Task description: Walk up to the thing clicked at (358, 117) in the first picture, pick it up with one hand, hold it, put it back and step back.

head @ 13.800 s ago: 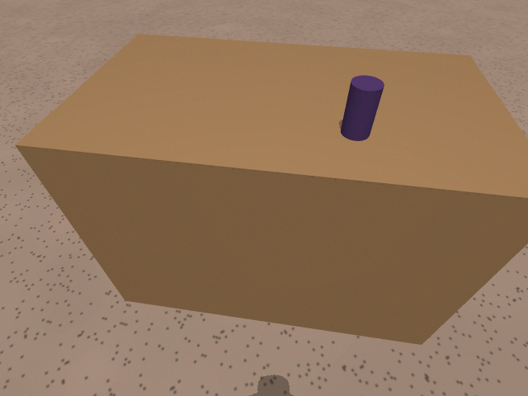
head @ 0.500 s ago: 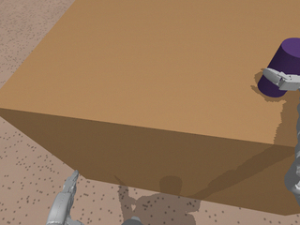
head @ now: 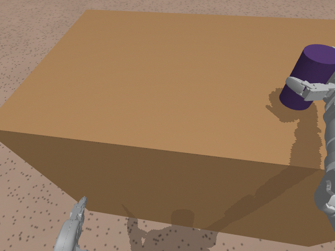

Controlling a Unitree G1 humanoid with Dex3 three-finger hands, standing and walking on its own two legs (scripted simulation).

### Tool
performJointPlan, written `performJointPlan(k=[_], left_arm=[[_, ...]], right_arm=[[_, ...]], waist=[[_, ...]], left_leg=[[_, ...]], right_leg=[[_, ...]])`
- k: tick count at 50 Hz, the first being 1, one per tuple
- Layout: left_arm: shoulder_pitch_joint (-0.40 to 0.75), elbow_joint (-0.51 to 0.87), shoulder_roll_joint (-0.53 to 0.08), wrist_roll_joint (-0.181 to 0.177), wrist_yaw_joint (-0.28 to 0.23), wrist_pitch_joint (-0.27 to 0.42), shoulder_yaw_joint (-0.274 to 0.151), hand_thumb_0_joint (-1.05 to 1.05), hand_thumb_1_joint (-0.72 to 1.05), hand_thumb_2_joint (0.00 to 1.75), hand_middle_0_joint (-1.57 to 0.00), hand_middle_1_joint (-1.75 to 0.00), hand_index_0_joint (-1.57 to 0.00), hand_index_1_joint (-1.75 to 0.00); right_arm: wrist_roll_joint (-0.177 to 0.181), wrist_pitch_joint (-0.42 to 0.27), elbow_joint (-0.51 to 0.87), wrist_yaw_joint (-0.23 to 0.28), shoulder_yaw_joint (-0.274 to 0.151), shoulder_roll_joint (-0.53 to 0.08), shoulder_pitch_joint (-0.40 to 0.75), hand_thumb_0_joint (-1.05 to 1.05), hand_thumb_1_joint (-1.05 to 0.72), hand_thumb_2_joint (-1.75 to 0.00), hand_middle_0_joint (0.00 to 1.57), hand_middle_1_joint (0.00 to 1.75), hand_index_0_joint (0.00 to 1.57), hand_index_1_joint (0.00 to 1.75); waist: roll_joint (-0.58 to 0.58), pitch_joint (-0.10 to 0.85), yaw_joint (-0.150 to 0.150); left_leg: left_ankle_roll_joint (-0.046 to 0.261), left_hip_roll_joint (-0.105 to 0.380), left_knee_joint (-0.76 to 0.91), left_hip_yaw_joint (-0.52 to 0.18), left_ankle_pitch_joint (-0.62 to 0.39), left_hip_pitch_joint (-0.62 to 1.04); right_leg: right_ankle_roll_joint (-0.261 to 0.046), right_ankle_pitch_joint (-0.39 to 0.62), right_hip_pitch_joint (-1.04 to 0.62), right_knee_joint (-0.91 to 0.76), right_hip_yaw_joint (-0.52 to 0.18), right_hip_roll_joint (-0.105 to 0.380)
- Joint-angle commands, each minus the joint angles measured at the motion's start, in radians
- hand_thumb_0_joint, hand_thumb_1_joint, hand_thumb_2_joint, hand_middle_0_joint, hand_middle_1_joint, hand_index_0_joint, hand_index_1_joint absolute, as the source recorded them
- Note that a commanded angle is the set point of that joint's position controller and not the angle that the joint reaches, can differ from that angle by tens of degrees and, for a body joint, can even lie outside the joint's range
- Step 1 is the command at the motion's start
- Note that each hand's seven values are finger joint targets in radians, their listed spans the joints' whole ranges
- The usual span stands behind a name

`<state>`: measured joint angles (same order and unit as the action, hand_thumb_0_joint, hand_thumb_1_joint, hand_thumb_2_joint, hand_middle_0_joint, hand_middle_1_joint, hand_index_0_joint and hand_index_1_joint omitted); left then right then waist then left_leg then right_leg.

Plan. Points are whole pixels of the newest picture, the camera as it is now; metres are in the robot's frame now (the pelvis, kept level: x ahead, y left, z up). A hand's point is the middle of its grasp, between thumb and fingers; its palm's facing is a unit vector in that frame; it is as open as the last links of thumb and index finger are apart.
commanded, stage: settle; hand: right
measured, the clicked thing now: (307, 79) +0.50 -0.23 +0.16
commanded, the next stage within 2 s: lift in 0.24 s
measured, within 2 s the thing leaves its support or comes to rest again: neither
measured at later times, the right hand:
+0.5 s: hand (309, 69) +0.49 -0.22 +0.19, palm faces +0.20 +0.98 -0.01, open 10.1 cm
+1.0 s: hand out of the picture +0.42 -0.20 +0.27, palm faces +0.20 +0.98 +0.00, open 10.1 cm
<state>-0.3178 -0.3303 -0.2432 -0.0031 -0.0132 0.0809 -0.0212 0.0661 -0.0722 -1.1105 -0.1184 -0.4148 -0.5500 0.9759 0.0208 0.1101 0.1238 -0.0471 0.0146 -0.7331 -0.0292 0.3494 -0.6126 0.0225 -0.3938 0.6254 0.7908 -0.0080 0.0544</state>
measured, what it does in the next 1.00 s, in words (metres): stands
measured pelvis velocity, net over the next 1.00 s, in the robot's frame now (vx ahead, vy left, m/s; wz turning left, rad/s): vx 0.00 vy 0.01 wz -0.01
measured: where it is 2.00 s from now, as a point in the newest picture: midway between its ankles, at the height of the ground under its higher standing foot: outside the picture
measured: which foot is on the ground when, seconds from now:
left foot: down 0.00-1.00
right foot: down 0.00-1.00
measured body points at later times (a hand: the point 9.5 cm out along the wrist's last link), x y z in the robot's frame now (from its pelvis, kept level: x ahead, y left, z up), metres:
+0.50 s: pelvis +0.00 +0.00 +0.01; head +0.05 +0.00 +0.46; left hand +0.14 +0.27 -0.05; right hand +0.48 -0.27 +0.19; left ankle +0.00 +0.15 -0.71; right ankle -0.01 -0.13 -0.71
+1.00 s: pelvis +0.00 +0.01 +0.02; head -0.01 +0.03 +0.47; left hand +0.16 +0.26 -0.04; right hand +0.41 -0.26 +0.27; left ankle +0.00 +0.15 -0.71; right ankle -0.01 -0.13 -0.71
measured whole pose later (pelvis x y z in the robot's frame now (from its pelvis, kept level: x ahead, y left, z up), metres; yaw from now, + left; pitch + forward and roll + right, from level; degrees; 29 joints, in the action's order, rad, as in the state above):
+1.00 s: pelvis +0.00 +0.01 +0.02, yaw -1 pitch +4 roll +0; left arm -0.35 -0.39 -0.24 -0.03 -0.03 0.09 -0.06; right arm 0.14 0.25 -0.57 -0.08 -0.35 -0.38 0.77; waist 0.06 0.11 0.01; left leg -0.04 0.03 -0.61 -0.03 0.31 -0.37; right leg 0.03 -0.33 0.36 0.62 0.00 0.04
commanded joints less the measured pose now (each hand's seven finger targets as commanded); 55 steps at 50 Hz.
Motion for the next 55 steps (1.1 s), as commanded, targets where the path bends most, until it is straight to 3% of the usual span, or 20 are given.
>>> performJointPlan(k=[1,5,7,8,11,13,17,19,21,23,25,28,29,31,34,37,40,43,46,55], left_arm=[[0.119,0.293,-0.206,-0.009,-0.026,0.068,-0.125,0.0,-0.56,0.05,-0.05,-0.05,-0.05,-0.05],[-0.025,0.073,-0.081,-0.008,-0.002,0.043,-0.032,0.0,-0.54,0.05,-0.05,-0.05,-0.05,-0.05],[0.142,0.315,-0.184,-0.008,-0.019,0.072,-0.099,0.0,-0.54,0.05,-0.05,-0.05,-0.05,-0.05],[0.028,0.199,-0.165,-0.003,-0.021,0.057,-0.092,0.0,-0.54,0.05,-0.05,-0.05,-0.05,-0.05],[0.006,0.068,-0.065,-0.004,0.0,0.052,-0.019,0.0,-0.53,0.04,-0.05,-0.05,-0.05,-0.05],[0.162,0.327,-0.241,-0.005,-0.024,0.08,-0.151,0.0,-0.54,0.04,-0.05,-0.05,-0.05,-0.05],[0.044,0.082,-0.078,-0.009,-0.005,0.057,-0.027,0.0,-0.54,0.04,-0.05,-0.05,-0.05,-0.05],[0.191,0.29,-0.248,-0.009,-0.034,0.086,-0.152,0.0,-0.54,0.05,-0.05,-0.06,-0.05,-0.05],[-0.132,-0.043,-0.149,-0.003,-0.028,0.04,-0.112,0.0,-0.53,0.05,-0.05,-0.06,-0.05,-0.05],[0.04,0.054,-0.083,-0.009,-0.013,0.061,-0.042,0.0,-0.52,0.04,-0.05,-0.06,-0.06,-0.05],[0.164,0.259,-0.224,-0.01,-0.035,0.084,-0.139,0.0,-0.54,0.05,-0.05,-0.05,-0.05,-0.05],[-0.058,-0.07,-0.034,-0.011,-0.008,0.04,-0.02,0.0,-0.53,0.04,-0.05,-0.06,-0.05,-0.05],[0.107,0.104,-0.061,-0.016,-0.015,0.071,-0.014,0.0,-0.53,0.04,-0.05,-0.06,-0.06,-0.05],[0.099,0.199,-0.243,-0.01,-0.041,0.077,-0.169,0.0,-0.54,0.05,-0.05,-0.05,-0.05,-0.05],[-0.073,-0.052,-0.048,-0.012,-0.012,0.043,-0.046,0.0,-0.53,0.04,-0.04,-0.06,-0.05,-0.05],[0.076,0.153,-0.186,-0.014,-0.035,0.075,-0.139,0.0,-0.55,0.05,-0.05,-0.05,-0.05,-0.05],[-0.011,0.038,-0.091,-0.021,-0.026,0.062,-0.075,0.0,-0.53,0.04,-0.04,-0.06,-0.05,-0.05],[0.045,0.145,-0.178,-0.024,-0.042,0.07,-0.138,0.0,-0.53,0.04,-0.04,-0.05,-0.05,-0.04],[0.015,0.069,-0.074,-0.032,-0.03,0.067,-0.074,0.0,-0.53,0.04,-0.04,-0.05,-0.05,-0.04],[0.079,0.039,-0.098,-0.038,-0.006,0.057,-0.083,0.0,-0.53,0.04,-0.04,-0.05,-0.04,-0.04]], right_arm=[[0.019,-0.111,0.466,0.008,-0.094,-0.41,0.696,0.0,-0.22,-1.37,1.27,1.46,1.32,1.46],[0.03,-0.063,0.138,0.0,0.021,-0.157,0.463,0.0,-0.18,-1.37,1.24,1.46,1.3,1.46],[0.011,-0.112,0.497,0.023,-0.106,-0.429,0.733,0.0,-0.24,-1.37,1.27,1.47,1.32,1.47],[0.007,-0.087,0.406,0.023,-0.097,-0.41,0.657,0.0,-0.2,-1.41,1.28,1.51,1.34,1.51],[0.027,-0.051,0.084,-0.003,0.07,-0.071,0.455,0.0,-0.17,-1.4,1.23,1.48,1.29,1.48],[0.007,-0.107,0.569,0.026,-0.109,-0.466,0.769,0.0,-0.26,-1.43,1.28,1.52,1.33,1.52],[0.038,-0.044,0.15,-0.003,0.06,-0.087,0.5,0.0,-0.12,-1.41,1.22,1.49,1.28,1.49],[0.019,-0.093,0.558,0.025,-0.127,-0.483,0.772,0.0,-0.12,-1.35,1.26,1.46,1.31,1.46],[0.031,-0.022,0.243,0.007,-0.028,-0.266,0.497,0.0,-0.02,-1.38,1.28,1.5,1.34,1.5],[0.041,-0.041,0.214,0.0,0.066,-0.1,0.506,0.0,-0.02,-1.28,1.19,1.39,1.24,1.39],[0.022,-0.078,0.61,0.027,-0.128,-0.473,0.744,0.0,-0.13,-1.3,1.24,1.42,1.29,1.42],[0.056,0.001,0.25,-0.009,0.081,-0.061,0.434,0.0,0.02,-1.33,1.22,1.44,1.28,1.44],[0.055,-0.021,0.316,-0.002,0.064,-0.092,0.537,0.0,-0.06,-1.29,1.2,1.4,1.25,1.4],[0.036,-0.036,0.709,0.028,-0.15,-0.496,0.712,0.0,-0.17,-1.33,1.28,1.45,1.33,1.45],[0.064,0.057,0.331,0.0,0.121,0.012,0.389,0.0,-0.06,-1.32,1.24,1.44,1.29,1.44],[0.049,0.042,0.728,0.029,-0.105,-0.374,0.594,0.0,-0.19,-1.35,1.29,1.46,1.34,1.46],[0.083,0.119,0.576,0.019,0.071,-0.055,0.402,0.0,-0.06,-1.35,1.26,1.47,1.32,1.47],[0.083,0.148,0.793,0.043,-0.08,-0.273,0.424,0.0,-0.22,-1.33,1.31,1.46,1.35,1.46],[0.102,0.218,0.771,0.032,0.063,-0.033,0.34,0.0,-0.12,-1.32,1.27,1.44,1.32,1.44],[0.117,0.418,1.032,0.048,0.025,-0.067,0.275,0.0,-0.19,-1.31,1.3,1.45,1.34,1.45]], waist=[[0.089,0.65,-0.003],[0.055,0.281,0.015],[0.119,0.645,-0.015],[0.117,0.552,-0.024],[0.028,0.253,0.031],[0.148,0.712,-0.03],[-0.003,0.286,0.019],[0.123,0.729,-0.04],[0.101,0.34,-0.018],[0.033,0.293,0.014],[0.121,0.712,-0.061],[0.102,0.239,-0.03],[0.039,0.371,-0.013],[0.164,0.695,-0.085],[0.11,0.247,-0.027],[0.125,0.605,-0.099],[0.079,0.313,-0.067],[0.018,0.419,-0.112],[0.019,0.277,-0.092],[0.046,0.229,-0.125]], left_leg=[[0.037,-0.029,0.043,0.05,-0.48,0.26],[0.043,-0.042,0.088,0.062,-0.35,0.134],[0.038,-0.029,0.059,0.042,-0.465,0.263],[0.037,-0.031,0.061,0.047,-0.444,0.241],[0.041,-0.043,0.107,0.059,-0.32,0.123],[0.037,-0.028,0.071,0.04,-0.465,0.288],[0.038,-0.043,0.118,0.059,-0.342,0.159],[0.033,-0.02,0.078,0.036,-0.49,0.337],[0.043,-0.037,0.103,0.058,-0.401,0.192],[0.041,-0.041,0.133,0.06,-0.346,0.175],[0.036,-0.024,0.088,0.043,-0.501,0.351],[0.049,-0.038,0.137,0.063,-0.371,0.212],[0.043,-0.04,0.138,0.062,-0.389,0.231],[0.041,-0.026,0.103,0.049,-0.54,0.365],[0.051,-0.044,0.161,0.073,-0.393,0.211],[0.043,-0.022,0.127,0.053,-0.542,0.389],[0.045,-0.036,0.169,0.078,-0.413,0.301],[0.036,-0.023,0.164,0.073,-0.46,0.376],[0.037,-0.025,0.182,0.08,-0.393,0.328],[0.036,-0.016,0.217,0.081,-0.302,0.346]], right_leg=[[-0.025,0.497,-0.368,-0.063,0.025,-0.035],[-0.022,0.424,-0.264,-0.103,0.018,-0.032],[-0.024,0.496,-0.386,-0.075,0.031,-0.039],[-0.024,0.472,-0.358,-0.079,0.034,-0.042],[-0.026,0.355,-0.254,-0.119,0.023,-0.031],[-0.022,0.499,-0.426,-0.084,0.034,-0.037],[-0.03,0.364,-0.267,-0.127,0.019,-0.03],[-0.027,0.487,-0.419,-0.097,0.042,-0.043],[-0.022,0.433,-0.33,-0.122,0.032,-0.044],[-0.025,0.386,-0.304,-0.145,0.023,-0.028],[-0.022,0.527,-0.443,-0.112,0.041,-0.041],[-0.016,0.439,-0.315,-0.169,0.028,-0.037],[-0.021,0.461,-0.364,-0.155,0.024,-0.025],[-0.012,0.62,-0.509,-0.124,0.043,-0.038],[-0.009,0.55,-0.407,-0.177,0.024,-0.026],[-0.02,0.587,-0.479,-0.149,0.05,-0.046],[-0.02,0.478,-0.425,-0.21,0.033,-0.039],[-0.029,0.484,-0.435,-0.193,0.046,-0.048],[-0.026,0.43,-0.43,-0.221,0.045,-0.046],[-0.03,0.327,-0.425,-0.26,0.048,-0.054]])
